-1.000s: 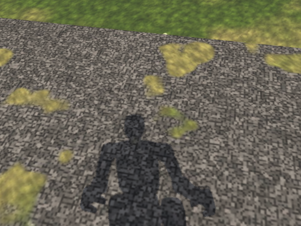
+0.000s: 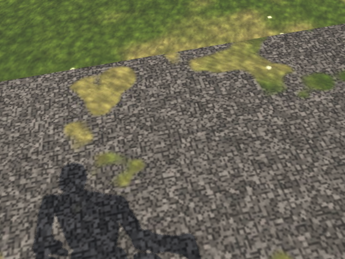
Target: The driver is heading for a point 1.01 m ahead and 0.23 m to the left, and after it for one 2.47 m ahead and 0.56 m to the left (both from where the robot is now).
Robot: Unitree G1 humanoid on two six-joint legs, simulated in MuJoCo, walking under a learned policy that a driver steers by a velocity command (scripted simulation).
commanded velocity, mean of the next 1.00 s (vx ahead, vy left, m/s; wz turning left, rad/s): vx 0.31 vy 0.00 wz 0.34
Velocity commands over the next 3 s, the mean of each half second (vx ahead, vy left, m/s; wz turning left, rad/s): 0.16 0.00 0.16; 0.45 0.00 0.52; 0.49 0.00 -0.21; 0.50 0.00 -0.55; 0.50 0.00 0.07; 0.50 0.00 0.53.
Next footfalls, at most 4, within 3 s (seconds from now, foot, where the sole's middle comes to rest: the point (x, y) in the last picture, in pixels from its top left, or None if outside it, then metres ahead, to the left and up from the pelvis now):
0.16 left None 0.04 0.12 -0.78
0.50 right None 0.11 -0.09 -0.78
0.96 left None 0.36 0.20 -0.78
1.52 right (146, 204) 0.69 0.18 -0.78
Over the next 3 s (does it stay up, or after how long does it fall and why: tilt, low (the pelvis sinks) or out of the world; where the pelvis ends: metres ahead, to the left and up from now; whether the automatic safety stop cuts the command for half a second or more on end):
stays up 1.28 0.32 -0.03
